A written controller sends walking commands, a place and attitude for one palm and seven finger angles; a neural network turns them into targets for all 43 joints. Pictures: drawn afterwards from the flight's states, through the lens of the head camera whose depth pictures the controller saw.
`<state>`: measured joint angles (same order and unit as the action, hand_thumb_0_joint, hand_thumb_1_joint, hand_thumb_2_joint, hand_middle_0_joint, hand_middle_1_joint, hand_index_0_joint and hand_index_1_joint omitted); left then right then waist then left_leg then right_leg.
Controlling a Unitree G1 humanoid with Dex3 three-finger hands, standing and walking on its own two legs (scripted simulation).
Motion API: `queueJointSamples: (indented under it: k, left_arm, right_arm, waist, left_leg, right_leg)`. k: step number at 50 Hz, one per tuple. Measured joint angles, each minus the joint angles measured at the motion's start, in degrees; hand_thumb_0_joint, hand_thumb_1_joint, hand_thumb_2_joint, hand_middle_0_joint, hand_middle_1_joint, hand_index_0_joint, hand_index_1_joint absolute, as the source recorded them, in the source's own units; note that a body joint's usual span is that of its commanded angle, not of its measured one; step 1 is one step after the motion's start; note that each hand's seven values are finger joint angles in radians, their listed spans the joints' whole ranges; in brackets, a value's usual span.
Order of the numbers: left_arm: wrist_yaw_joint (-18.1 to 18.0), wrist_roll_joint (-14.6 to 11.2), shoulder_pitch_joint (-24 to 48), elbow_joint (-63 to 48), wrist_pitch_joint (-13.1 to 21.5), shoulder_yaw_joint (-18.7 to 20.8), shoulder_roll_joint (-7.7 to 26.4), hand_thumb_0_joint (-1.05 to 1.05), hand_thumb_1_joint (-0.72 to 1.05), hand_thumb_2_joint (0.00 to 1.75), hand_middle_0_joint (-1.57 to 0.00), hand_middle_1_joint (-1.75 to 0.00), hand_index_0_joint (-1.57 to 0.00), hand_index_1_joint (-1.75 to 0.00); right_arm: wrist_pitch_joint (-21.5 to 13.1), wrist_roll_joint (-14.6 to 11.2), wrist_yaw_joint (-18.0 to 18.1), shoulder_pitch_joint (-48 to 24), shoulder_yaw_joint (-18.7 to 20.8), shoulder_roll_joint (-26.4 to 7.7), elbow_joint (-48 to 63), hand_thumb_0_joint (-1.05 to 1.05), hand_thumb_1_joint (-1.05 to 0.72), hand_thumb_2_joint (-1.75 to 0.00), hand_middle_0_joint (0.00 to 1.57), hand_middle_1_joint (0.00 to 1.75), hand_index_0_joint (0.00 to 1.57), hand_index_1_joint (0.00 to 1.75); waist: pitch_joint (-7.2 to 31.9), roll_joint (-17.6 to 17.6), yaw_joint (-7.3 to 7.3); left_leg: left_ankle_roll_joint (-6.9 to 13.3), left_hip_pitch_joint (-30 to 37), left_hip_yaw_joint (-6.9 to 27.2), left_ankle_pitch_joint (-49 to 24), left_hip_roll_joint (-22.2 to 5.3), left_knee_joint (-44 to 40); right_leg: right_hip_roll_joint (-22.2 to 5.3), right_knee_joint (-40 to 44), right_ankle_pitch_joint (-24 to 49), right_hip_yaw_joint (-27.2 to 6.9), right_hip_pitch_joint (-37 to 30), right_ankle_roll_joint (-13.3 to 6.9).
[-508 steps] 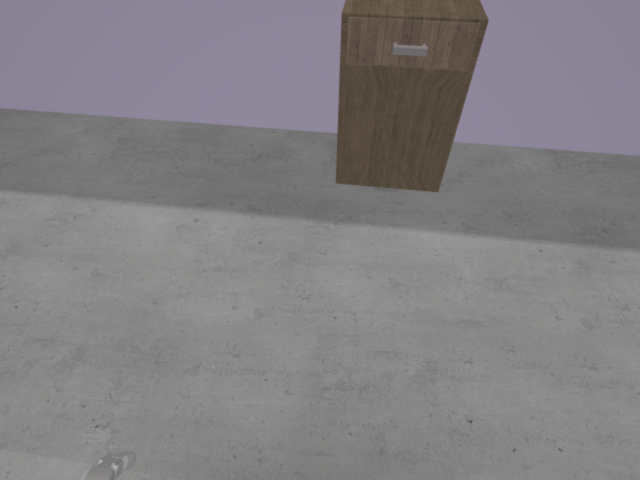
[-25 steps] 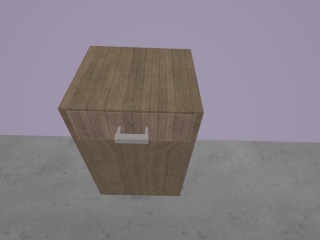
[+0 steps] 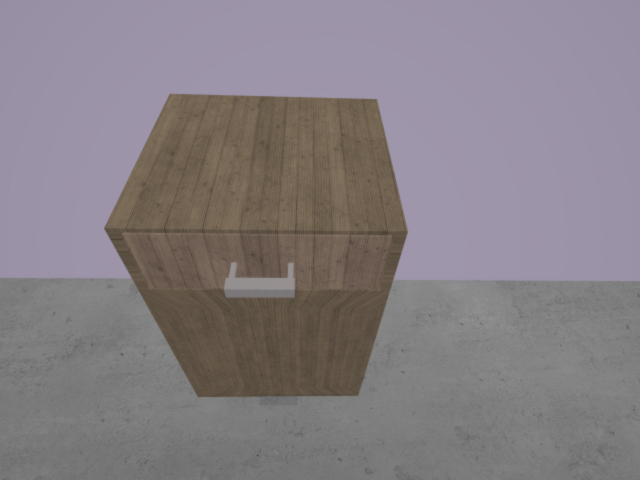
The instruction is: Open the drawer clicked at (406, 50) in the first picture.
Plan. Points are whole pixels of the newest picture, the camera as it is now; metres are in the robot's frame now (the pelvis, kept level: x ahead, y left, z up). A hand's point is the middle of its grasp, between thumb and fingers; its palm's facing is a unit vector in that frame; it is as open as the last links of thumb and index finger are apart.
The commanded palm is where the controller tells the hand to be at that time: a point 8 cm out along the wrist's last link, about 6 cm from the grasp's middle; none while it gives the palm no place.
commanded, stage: come to a stop and stand still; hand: left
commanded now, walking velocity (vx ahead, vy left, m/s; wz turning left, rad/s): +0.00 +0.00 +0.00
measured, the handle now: (261, 277) +0.46 +0.13 -0.10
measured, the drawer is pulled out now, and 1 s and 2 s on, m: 0.00 0.00 0.00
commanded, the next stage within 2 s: look again from close up in 0.10 s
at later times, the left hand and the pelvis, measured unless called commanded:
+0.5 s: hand out of the picture -0.02 +0.16 -0.18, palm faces +0.05 -0.98 -0.19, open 7.4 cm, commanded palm none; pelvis +0.00 +0.00 -0.01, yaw +2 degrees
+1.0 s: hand out of the picture -0.02 +0.14 -0.19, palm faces +0.01 -0.99 -0.16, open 7.4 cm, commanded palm none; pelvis +0.00 -0.02 -0.01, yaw +0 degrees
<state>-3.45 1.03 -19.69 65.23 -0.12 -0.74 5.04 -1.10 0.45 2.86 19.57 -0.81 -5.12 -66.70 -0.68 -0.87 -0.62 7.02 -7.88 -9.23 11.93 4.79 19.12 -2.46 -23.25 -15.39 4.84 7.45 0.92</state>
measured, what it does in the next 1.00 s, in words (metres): stands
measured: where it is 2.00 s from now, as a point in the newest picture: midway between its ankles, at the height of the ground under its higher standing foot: outside the picture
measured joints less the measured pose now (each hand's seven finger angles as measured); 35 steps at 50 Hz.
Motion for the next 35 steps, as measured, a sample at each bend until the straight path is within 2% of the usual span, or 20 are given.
queueJointSamples:
  k: [10,12,18,23,35]
  left_arm:
    - [-0.1,-0.1,0.2,0.2,-0.2,0.1,0.1,0.00,0.91,0.90,-0.19,-0.29,-0.20,-0.30]
    - [-0.4,0.0,0.6,-0.2,0.3,-0.6,0.4,0.00,0.91,0.90,-0.19,-0.29,-0.20,-0.30]
    - [0.5,0.0,1.1,-1.9,0.9,-1.0,1.1,0.00,0.91,0.90,-0.19,-0.30,-0.20,-0.30]
    - [0.4,-0.4,0.5,-1.8,0.8,-0.9,1.7,0.00,0.91,0.90,-0.19,-0.30,-0.20,-0.30]
    - [0.4,-0.4,1.8,-2.5,0.1,-0.9,2.2,0.00,0.91,0.90,-0.19,-0.29,-0.20,-0.30]
  right_arm:
    - [-0.1,0.0,0.2,0.5,-0.1,0.3,-0.6,0.00,-0.91,-0.90,0.20,0.30,0.20,0.30]
    - [0.3,-0.1,-0.5,0.7,-0.6,0.0,1.2,0.00,-0.91,-0.90,0.20,0.30,0.20,0.30]
    - [0.5,0.4,-1.2,-0.2,-0.6,-2.3,4.8,0.00,-0.91,-0.90,0.20,0.30,0.20,0.30]
    - [0.2,0.4,-0.7,-1.1,-0.6,-3.9,5.2,0.01,-0.92,-0.90,0.20,0.30,0.20,0.30]
    - [0.0,0.2,-0.6,-3.1,-1.0,-4.6,4.5,0.01,-0.92,-0.90,0.20,0.30,0.20,0.30]
  waist:
    - [0.0,-0.1,-0.09]
    - [0.0,0.1,-0.55]
    - [-1.0,1.9,-0.22]
    - [-0.1,2.9,0.22]
    - [-0.1,1.2,0.54]
  left_leg:
    - [-0.1,0.6,0.0,0.7,-0.1,0.6]
    - [-0.2,-2.0,0.6,1.4,-0.4,3.2]
    - [0.5,-5.7,1.4,3.5,-0.6,8.1]
    - [0.3,-4.7,1.6,4.5,-0.5,8.9]
    - [-0.3,-1.8,1.3,4.0,-0.6,7.0]
  right_leg:
    - [0.1,-0.2,-0.5,-0.1,-0.7,0.0]
    - [0.1,-1.5,-0.9,0.7,0.9,-0.1]
    - [-0.1,-5.2,-2.7,1.7,3.8,-0.6]
    - [-0.2,-5.6,-3.5,1.8,2.5,-0.2]
    - [0.1,-4.5,-3.4,1.4,0.2,-0.5]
